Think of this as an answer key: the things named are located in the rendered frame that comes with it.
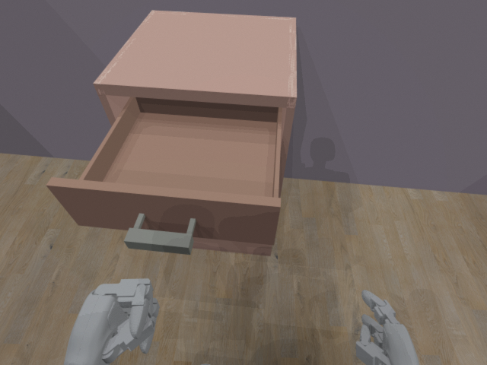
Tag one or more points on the robot left hand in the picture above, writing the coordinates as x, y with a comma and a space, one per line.
128, 308

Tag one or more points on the cabinet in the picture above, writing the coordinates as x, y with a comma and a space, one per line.
213, 58

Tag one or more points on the robot right hand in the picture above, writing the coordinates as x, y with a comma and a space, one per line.
392, 343

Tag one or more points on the handle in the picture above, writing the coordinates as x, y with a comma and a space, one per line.
160, 241

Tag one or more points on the drawer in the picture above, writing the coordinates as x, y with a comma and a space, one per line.
173, 160

